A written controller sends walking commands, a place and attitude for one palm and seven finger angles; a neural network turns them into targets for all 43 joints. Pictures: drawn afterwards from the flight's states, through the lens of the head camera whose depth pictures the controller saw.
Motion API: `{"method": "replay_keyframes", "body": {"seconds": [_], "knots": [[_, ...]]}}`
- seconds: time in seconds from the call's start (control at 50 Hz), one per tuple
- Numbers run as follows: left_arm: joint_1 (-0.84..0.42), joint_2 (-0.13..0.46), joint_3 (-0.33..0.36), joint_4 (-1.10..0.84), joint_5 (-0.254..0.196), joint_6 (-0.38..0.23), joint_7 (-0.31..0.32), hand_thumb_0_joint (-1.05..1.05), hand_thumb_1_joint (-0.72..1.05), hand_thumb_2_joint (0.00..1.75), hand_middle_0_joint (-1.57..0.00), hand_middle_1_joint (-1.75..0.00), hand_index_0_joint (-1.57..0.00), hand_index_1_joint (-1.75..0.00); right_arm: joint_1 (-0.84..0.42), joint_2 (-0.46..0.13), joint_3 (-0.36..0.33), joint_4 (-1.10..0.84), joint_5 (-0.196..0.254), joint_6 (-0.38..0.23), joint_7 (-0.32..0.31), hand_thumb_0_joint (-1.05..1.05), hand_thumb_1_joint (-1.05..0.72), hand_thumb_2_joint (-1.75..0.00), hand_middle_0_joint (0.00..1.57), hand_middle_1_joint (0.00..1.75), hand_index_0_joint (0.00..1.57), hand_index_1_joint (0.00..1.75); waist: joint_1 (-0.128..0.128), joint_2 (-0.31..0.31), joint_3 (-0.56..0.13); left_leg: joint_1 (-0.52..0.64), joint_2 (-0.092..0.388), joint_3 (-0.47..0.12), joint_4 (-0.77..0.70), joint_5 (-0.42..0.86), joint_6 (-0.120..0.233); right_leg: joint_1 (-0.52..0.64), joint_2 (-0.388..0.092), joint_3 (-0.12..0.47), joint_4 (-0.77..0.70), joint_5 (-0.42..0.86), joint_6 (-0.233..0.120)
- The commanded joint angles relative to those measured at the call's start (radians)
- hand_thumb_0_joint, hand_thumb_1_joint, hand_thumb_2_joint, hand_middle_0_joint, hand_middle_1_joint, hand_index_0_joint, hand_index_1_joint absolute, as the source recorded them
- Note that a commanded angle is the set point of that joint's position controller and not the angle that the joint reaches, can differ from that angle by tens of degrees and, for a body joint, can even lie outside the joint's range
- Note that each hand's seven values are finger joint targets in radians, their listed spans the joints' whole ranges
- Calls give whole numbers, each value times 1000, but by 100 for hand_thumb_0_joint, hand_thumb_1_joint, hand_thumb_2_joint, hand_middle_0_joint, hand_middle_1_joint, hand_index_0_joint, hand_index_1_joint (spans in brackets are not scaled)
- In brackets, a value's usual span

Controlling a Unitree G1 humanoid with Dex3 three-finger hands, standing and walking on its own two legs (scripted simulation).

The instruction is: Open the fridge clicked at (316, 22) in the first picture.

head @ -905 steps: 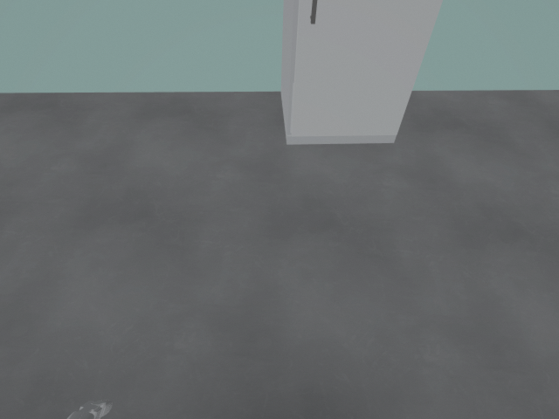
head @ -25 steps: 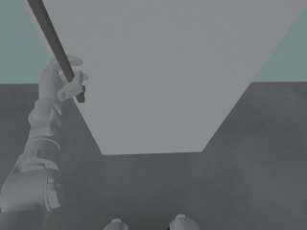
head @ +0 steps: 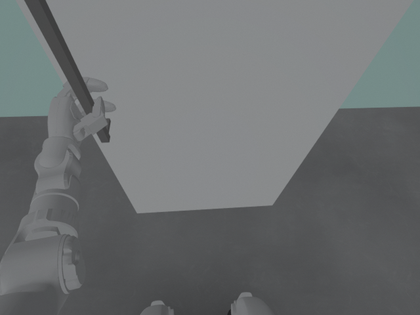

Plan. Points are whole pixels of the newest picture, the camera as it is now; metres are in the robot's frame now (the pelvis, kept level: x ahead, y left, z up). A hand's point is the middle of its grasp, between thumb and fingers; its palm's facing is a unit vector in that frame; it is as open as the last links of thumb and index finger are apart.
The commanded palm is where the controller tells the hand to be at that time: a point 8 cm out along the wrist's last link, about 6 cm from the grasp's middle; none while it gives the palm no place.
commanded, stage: grip the handle and tug to test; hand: left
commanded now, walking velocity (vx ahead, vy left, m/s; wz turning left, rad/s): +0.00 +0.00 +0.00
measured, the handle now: (62, 39) +0.51 +0.21 +0.22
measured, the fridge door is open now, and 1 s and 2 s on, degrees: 0 10 50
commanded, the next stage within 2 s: pull the door a little, standing still in 0.22 s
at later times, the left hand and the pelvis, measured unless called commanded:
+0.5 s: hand (98, 121) +0.45 +0.19 +0.09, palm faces +0.01 -1.00 +0.01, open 5.4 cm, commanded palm +0.40 +0.24 +0.09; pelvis +0.03 +0.01 +0.01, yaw +0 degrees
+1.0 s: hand (100, 162) +0.37 +0.17 +0.09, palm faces +0.01 -0.99 -0.16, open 6.0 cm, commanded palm +0.33 +0.23 +0.09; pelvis +0.07 +0.01 +0.03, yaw +0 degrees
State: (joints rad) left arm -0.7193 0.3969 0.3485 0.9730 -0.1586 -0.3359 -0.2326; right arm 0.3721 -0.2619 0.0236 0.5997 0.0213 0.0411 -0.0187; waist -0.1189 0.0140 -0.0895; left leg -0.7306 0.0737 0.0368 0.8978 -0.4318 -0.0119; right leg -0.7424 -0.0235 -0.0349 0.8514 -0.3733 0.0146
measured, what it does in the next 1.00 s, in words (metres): shifts its weight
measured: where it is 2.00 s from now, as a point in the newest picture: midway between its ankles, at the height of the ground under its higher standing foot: outside the picture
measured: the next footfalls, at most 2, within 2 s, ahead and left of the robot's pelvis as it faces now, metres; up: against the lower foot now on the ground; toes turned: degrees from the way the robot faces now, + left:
left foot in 1.80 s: -0.08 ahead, -0.04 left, +0.00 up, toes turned +28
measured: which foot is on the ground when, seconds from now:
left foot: down 0.00-1.00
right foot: down 0.00-1.00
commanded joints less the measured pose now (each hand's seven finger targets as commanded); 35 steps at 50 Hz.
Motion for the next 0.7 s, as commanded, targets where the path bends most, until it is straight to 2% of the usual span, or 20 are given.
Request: {"method": "replay_keyframes", "body": {"seconds": [0.0,0.02,0.06,0.08,0.1,0.12,0.16,0.18,0.2,0.22,0.26,0.3,0.32,0.34,0.36,0.46,0.48,0.58,0.62,0.68], "knots": [[-271,242,49,-284,-22,-72,-13,0,90,90,-45,-140,-45,-140,72,-159,-66,-103,-2,-26,-9,0,-90,-90,20,30,20,30,51,60,-434,205,-63,-17,-116,365,28,302,52,-1,-74,397,-32],[-220,206,32,-302,-27,-69,-15,0,90,90,-45,-140,-45,-140,67,-151,-68,-111,-1,-25,-7,0,-90,-90,20,30,20,30,58,64,-441,221,-63,-13,-120,389,28,313,54,-3,-75,416,-34],[-155,183,21,-359,-39,-61,-16,0,90,90,-45,-140,-45,-140,60,-148,-71,-123,3,-27,-5,0,-90,-90,20,30,20,30,65,65,-448,238,-60,-6,-123,428,27,330,54,-4,-78,450,-33],[-129,188,29,-373,-44,-59,-16,0,90,90,-45,-140,-45,-140,63,-150,-71,-126,2,-28,-4,0,-90,-90,20,30,20,30,68,54,-445,241,-60,-10,-124,458,27,343,56,-8,-75,467,-35],[-101,192,32,-398,-43,-56,-14,0,90,90,-45,-140,-45,-140,57,-148,-73,-127,5,-28,-3,0,-90,-90,20,30,20,30,76,75,-443,253,-56,-8,-127,479,24,341,55,-6,-73,478,-35],[-71,149,5,-422,-50,-49,-14,0,90,90,-45,-140,-45,-140,52,-142,-72,-134,6,-29,1,0,-90,-90,20,30,20,30,71,64,-430,259,-56,-7,-130,488,25,340,56,-10,-79,484,-33],[-34,153,12,-459,-57,-38,-11,0,90,90,-45,-140,-45,-140,51,-143,-77,-133,7,-29,2,0,-90,-90,20,30,20,30,73,56,-421,267,-52,-3,-133,517,25,354,55,-10,-83,514,-31],[13,162,23,-478,-59,-36,-9,0,90,90,-45,-140,-45,-140,51,-145,-77,-141,5,-30,2,0,-90,-90,20,30,20,30,90,58,-432,272,-52,-6,-133,558,25,376,55,-9,-78,530,-35],[25,130,3,-502,-63,-31,-8,0,90,90,-45,-140,-45,-140,44,-138,-76,-141,7,-33,5,0,-90,-90,20,30,20,30,82,71,-427,287,-51,0,-135,577,25,373,53,-9,-83,553,-31],[44,125,0,-514,-66,-25,-6,0,90,90,-45,-140,-45,-140,45,-139,-78,-139,8,-34,5,0,-90,-90,20,30,20,30,82,48,-417,288,-47,-3,-137,590,24,373,53,-11,-85,558,-29],[32,100,-28,-524,-60,-12,-3,0,90,90,-45,-140,-45,-140,42,-139,-78,-135,9,-34,5,0,-90,-90,20,30,20,30,67,52,-387,294,-47,-3,-139,588,23,354,53,-13,-90,557,-27],[51,102,-18,-540,-60,-8,3,0,90,90,-45,-140,-45,-140,44,-138,-80,-134,5,-36,5,0,-90,-90,20,30,20,30,78,64,-406,315,-46,-7,-136,639,21,366,52,-13,-85,580,-28],[-19,142,0,-522,-51,-3,8,0,90,90,-45,-140,-45,-140,51,-145,-80,-119,4,-32,-1,0,-90,-90,20,30,20,30,58,59,-396,313,-46,-7,-128,627,22,347,51,-9,-86,584,-25],[-106,124,-28,-488,-40,3,11,0,90,90,-45,-140,-45,-140,54,-143,-76,-104,1,-28,-4,0,-90,-90,20,30,20,30,36,44,-360,298,-48,-15,-128,595,21,322,52,-12,-88,564,-24],[-133,114,-31,-467,-37,4,14,0,90,90,-45,-140,-45,-140,58,-143,-79,-99,0,-28,-6,0,-90,-90,20,30,20,30,33,34,-359,298,-48,-18,-124,591,21,309,52,-13,-87,551,-24],[-10,84,-37,-518,-49,-4,2,0,90,90,-45,-140,-45,-140,42,-132,-79,-114,-3,-33,4,0,-90,-90,20,30,20,30,76,88,-439,353,-47,-20,-116,715,16,354,44,-13,-75,610,-30],[25,93,-29,-524,-50,-5,3,0,90,90,-45,-140,-45,-140,44,-134,-80,-120,-4,-32,5,0,-90,-90,20,30,20,30,82,64,-450,352,-45,-22,-114,737,18,368,44,-14,-71,622,-32],[187,58,-42,-609,-72,-8,-3,0,90,90,-45,-140,-45,-140,3,-127,-75,-163,1,-36,16,0,-90,-90,20,30,20,30,108,17,-431,310,-49,-9,-142,691,24,444,44,-14,-81,648,-35],[269,54,-38,-663,-76,-4,-3,0,90,90,-45,-140,-45,-140,-9,-120,-74,-178,4,-39,21,0,-90,-90,20,30,20,30,122,48,-429,319,-47,-1,-148,726,24,461,41,-10,-79,685,-34],[406,38,-38,-746,-87,1,-3,0,90,90,-45,-140,-45,-140,-27,-115,-74,-201,4,-49,26,0,-90,-90,20,30,20,30,139,44,-422,311,-47,7,-160,729,26,500,39,-9,-84,701,-37]]}}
